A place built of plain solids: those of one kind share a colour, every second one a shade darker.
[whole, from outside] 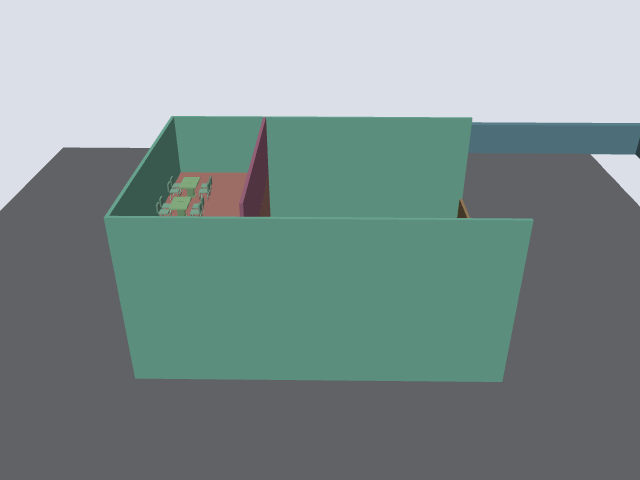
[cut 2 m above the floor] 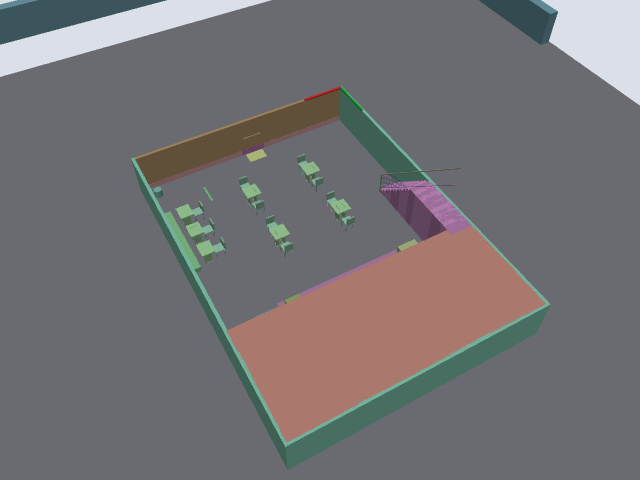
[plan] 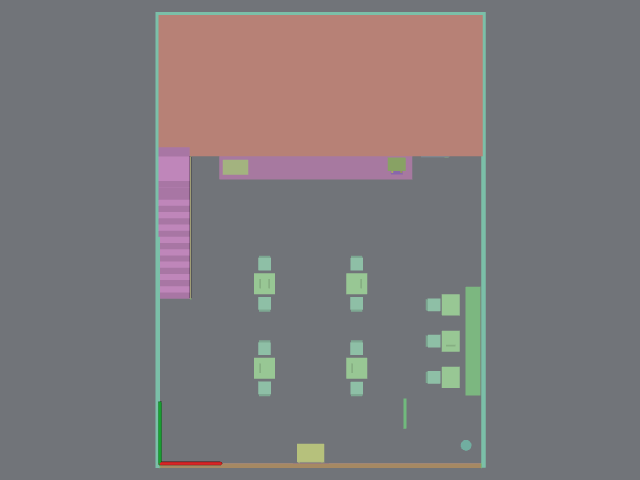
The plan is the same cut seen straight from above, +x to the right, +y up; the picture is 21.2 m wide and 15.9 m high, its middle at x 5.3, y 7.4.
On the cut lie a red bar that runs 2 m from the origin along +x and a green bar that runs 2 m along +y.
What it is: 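A cafe in an old town house with an upstairs room, fitted out in the 2010s to 2020s; 10.6 x 14.8 m; the hall at street level under a ceiling 3.02 m high, its front glazed onto the street; over the flight a stairwell up to the upstairs room's ceiling, 7.51 m over the hall's floor; the upstairs room 4.49 m over the hall's floor, over the rear 4.6 m, shut by plain walls, lit by lamps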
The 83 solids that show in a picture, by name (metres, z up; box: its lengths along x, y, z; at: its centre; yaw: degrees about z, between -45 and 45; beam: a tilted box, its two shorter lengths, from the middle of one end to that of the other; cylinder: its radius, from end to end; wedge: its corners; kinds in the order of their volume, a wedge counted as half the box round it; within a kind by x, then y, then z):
{
 "upper_1": {"box": [10.74, 4.68, 4.54], "at": [5.32, 12.51, 2.22]},
 "street_hedge_1": {"box": [0.6, 15.85, 2.25], "at": [-14.28, -8.07, 1.07]},
 "street_hedge_2": {"box": [39.8, 0.6, 2.25], "at": [5.32, -16.3, 1.07]},
 "street_hedge_3": {"box": [0.6, 15.85, 2.25], "at": [24.92, -8.07, 1.07]},
 "wall_1": {"box": [0.15, 15.1, 7.56], "at": [-0.07, 7.4, 3.73]},
 "wall_2": {"box": [10.94, 0.15, 7.56], "at": [5.32, 14.88, 3.73]},
 "wall_3": {"box": [0.15, 15.1, 7.56], "at": [10.71, 7.4, 3.73]},
 "stair_step_1": {"box": [1.04, 0.41, 0.24], "at": [0.47, 5.66, 0.07]},
 "stair_step_2": {"box": [1.04, 0.41, 0.42], "at": [0.47, 5.87, 0.16]},
 "stair_step_3": {"box": [1.04, 0.41, 0.61], "at": [0.47, 6.07, 0.26]},
 "stair_step_4": {"box": [1.04, 0.41, 0.8], "at": [0.47, 6.28, 0.35]},
 "stair_step_5": {"box": [1.04, 0.41, 0.99], "at": [0.47, 6.48, 0.44]},
 "stair_step_6": {"box": [1.04, 0.41, 1.17], "at": [0.47, 6.68, 0.54]},
 "stair_step_7": {"box": [1.04, 0.41, 1.36], "at": [0.47, 6.89, 0.63]},
 "stair_step_8": {"box": [1.04, 0.41, 1.55], "at": [0.47, 7.09, 0.72]},
 "stair_step_9": {"box": [1.04, 0.41, 1.73], "at": [0.47, 7.3, 0.82]},
 "stair_step_10": {"box": [1.04, 0.41, 1.92], "at": [0.47, 7.5, 0.91]},
 "stair_step_11": {"box": [1.04, 0.41, 2.11], "at": [0.47, 7.71, 1.0]},
 "stair_step_12": {"box": [1.04, 0.41, 2.3], "at": [0.47, 7.92, 1.1]},
 "stair_step_13": {"box": [1.04, 0.41, 2.48], "at": [0.47, 8.12, 1.19]},
 "stair_step_14": {"box": [1.04, 0.41, 2.67], "at": [0.47, 8.32, 1.28]},
 "stair_step_15": {"box": [1.04, 0.41, 2.86], "at": [0.47, 8.53, 1.38]},
 "stair_step_16": {"box": [1.04, 0.41, 3.04], "at": [0.47, 8.73, 1.47]},
 "stair_step_17": {"box": [1.04, 0.41, 3.23], "at": [0.47, 8.94, 1.57]},
 "stair_step_18": {"box": [1.04, 0.41, 3.42], "at": [0.47, 9.14, 1.66]},
 "stair_step_19": {"box": [1.04, 0.41, 3.6], "at": [0.47, 9.35, 1.75]},
 "stair_step_20": {"box": [1.04, 0.41, 3.79], "at": [0.47, 9.55, 1.85]},
 "stair_step_21": {"box": [1.04, 0.41, 3.98], "at": [0.47, 9.76, 1.94]},
 "stair_step_22": {"box": [1.04, 0.41, 4.17], "at": [0.47, 9.96, 2.03]},
 "stair_step_23": {"box": [1.04, 0.51, 4.35], "at": [0.47, 10.22, 2.13]},
 "window_wall_1": {"box": [4.39, 0.15, 3.07], "at": [2.19, -0.07, 1.49]},
 "window_wall_2": {"box": [1.2, 0.15, 3.07], "at": [4.99, -0.07, 1.49]},
 "window_wall_3": {"box": [5.05, 0.15, 3.07], "at": [8.12, -0.07, 1.49]},
 "entrance_wall_1": {"box": [9.6, 0.15, 3.07], "at": [5.84, 10.24, 5.97]},
 "bench_upholstered_1": {"box": [0.5, 3.6, 0.25], "at": [10.37, 4.05, 0.33]},
 "meeting_table_1": {"box": [0.7, 0.7, 0.07], "at": [3.46, 3.15, 0.71]},
 "meeting_table_2": {"box": [0.7, 0.7, 0.07], "at": [3.46, 5.95, 0.71]},
 "meeting_table_3": {"box": [0.06, 0.32, 0.8], "at": [5.5, 13.69, 4.84]},
 "meeting_table_4": {"box": [1.2, 0.8, 0.07], "at": [5.6, 13.69, 5.2]},
 "meeting_table_5": {"box": [0.7, 0.7, 0.07], "at": [6.51, 3.15, 0.71]},
 "meeting_table_6": {"box": [0.7, 0.7, 0.07], "at": [6.51, 5.95, 0.71]},
 "meeting_table_7": {"box": [0.06, 0.32, 0.8], "at": [7.7, 13.69, 4.84]},
 "meeting_table_8": {"box": [1.2, 0.8, 0.07], "at": [7.8, 13.69, 5.2]},
 "meeting_table_9": {"box": [0.6, 0.7, 0.07], "at": [9.63, 2.85, 0.71]},
 "meeting_table_10": {"box": [0.32, 0.06, 0.8], "at": [9.63, 3.0, 0.35]},
 "meeting_table_11": {"box": [0.6, 0.7, 0.07], "at": [9.63, 4.05, 0.71]},
 "meeting_table_12": {"box": [0.32, 0.06, 0.8], "at": [9.63, 4.2, 0.35]},
 "meeting_table_13": {"box": [0.6, 0.7, 0.07], "at": [9.63, 5.25, 0.71]},
 "meeting_table_14": {"box": [0.32, 0.06, 0.8], "at": [9.63, 5.4, 0.35]},
 "counter_top_1": {"box": [6.4, 0.78, 0.04], "at": [5.16, 9.79, 1.02]},
 "side_chair_1": {"box": [0.38, 0.08, 0.38], "at": [3.46, 2.26, 0.65]},
 "side_chair_2": {"box": [0.42, 0.42, 0.04], "at": [3.46, 2.5, 0.43]},
 "side_chair_3": {"box": [0.42, 0.42, 0.04], "at": [3.46, 3.8, 0.43]},
 "side_chair_4": {"box": [0.38, 0.08, 0.38], "at": [3.46, 4.04, 0.65]},
 "side_chair_5": {"box": [0.38, 0.08, 0.38], "at": [3.46, 5.06, 0.65]},
 "side_chair_6": {"box": [0.42, 0.42, 0.04], "at": [3.46, 5.3, 0.43]},
 "side_chair_7": {"box": [0.42, 0.42, 0.04], "at": [3.46, 6.6, 0.43]},
 "side_chair_8": {"box": [0.38, 0.08, 0.38], "at": [3.46, 6.84, 0.65]},
 "side_chair_9": {"box": [0.42, 0.42, 0.04], "at": [5.3, 12.99, 4.92]},
 "side_chair_10": {"box": [0.42, 0.42, 0.04], "at": [5.3, 14.39, 4.92]},
 "side_chair_11": {"box": [0.38, 0.08, 0.38], "at": [6.51, 2.26, 0.65]},
 "side_chair_12": {"box": [0.42, 0.42, 0.04], "at": [6.51, 2.5, 0.43]},
 "side_chair_13": {"box": [0.42, 0.42, 0.04], "at": [6.51, 3.8, 0.43]},
 "side_chair_14": {"box": [0.38, 0.08, 0.38], "at": [6.51, 4.04, 0.65]},
 "side_chair_15": {"box": [0.38, 0.08, 0.38], "at": [6.51, 5.06, 0.65]},
 "side_chair_16": {"box": [0.42, 0.42, 0.04], "at": [6.51, 5.3, 0.43]},
 "side_chair_17": {"box": [0.42, 0.42, 0.04], "at": [6.51, 6.6, 0.43]},
 "side_chair_18": {"box": [0.38, 0.08, 0.38], "at": [6.51, 6.84, 0.65]},
 "side_chair_19": {"box": [0.42, 0.42, 0.04], "at": [7.5, 14.39, 4.92]},
 "side_chair_20": {"box": [0.42, 0.42, 0.04], "at": [9.08, 2.85, 0.43]},
 "side_chair_21": {"box": [0.42, 0.42, 0.04], "at": [9.08, 4.05, 0.43]},
 "side_chair_22": {"box": [0.42, 0.42, 0.04], "at": [9.08, 5.25, 0.43]},
 "stallriser_1": {"box": [4.39, 0.05, 0.35], "at": [2.19, -0.02, 0.12]},
 "stallriser_2": {"box": [5.05, 0.05, 0.35], "at": [8.12, -0.02, 0.12]},
 "display_1": {"box": [0.84, 0.5, 0.39], "at": [2.5, 9.81, 1.24]},
 "coffee_machine_1": {"box": [0.6, 0.45, 0.45], "at": [7.84, 9.91, 1.26]},
 "plant_pot_1": {"cylinder": 0.18, "from": [10.14, 0.6, 0.0], "to": [10.14, 0.6, 0.38]},
 "door_mat_1": {"box": [0.9, 0.6, 0.07], "at": [4.99, 0.35, -0.02]},
 "street_door_kick_1": {"box": [1.2, 0.05, 0.35], "at": [4.99, -0.02, 0.12]},
 "stair_guard_rail_1": {"cylinder": 0.022, "from": [1.01, 5.45, 1.12], "to": [1.01, 10.17, 5.42]},
 "cable_protector_1": {"box": [0.1, 1.0, 0.07], "at": [8.12, 1.65, -0.01]},
 "stair_guard_low_1": {"cylinder": 0.012, "from": [1.01, 5.45, 0.27], "to": [1.01, 10.17, 4.57]},
 "coffee_machine_drip_1": {"box": [0.4, 0.12, 0.03], "at": [7.84, 9.62, 1.05]}
}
